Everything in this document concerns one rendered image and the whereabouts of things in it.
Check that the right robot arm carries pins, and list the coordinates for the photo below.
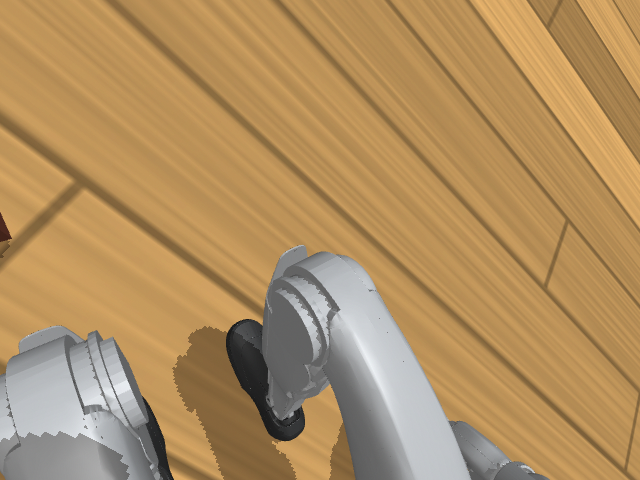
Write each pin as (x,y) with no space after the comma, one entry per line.
(518,471)

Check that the right robot foot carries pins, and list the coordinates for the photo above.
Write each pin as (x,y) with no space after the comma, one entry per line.
(244,349)

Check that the carton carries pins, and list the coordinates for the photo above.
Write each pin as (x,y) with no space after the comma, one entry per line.
(4,233)

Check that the left robot foot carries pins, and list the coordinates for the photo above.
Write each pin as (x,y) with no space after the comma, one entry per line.
(158,443)

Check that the right robot hand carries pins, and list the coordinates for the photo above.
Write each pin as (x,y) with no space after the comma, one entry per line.
(482,457)

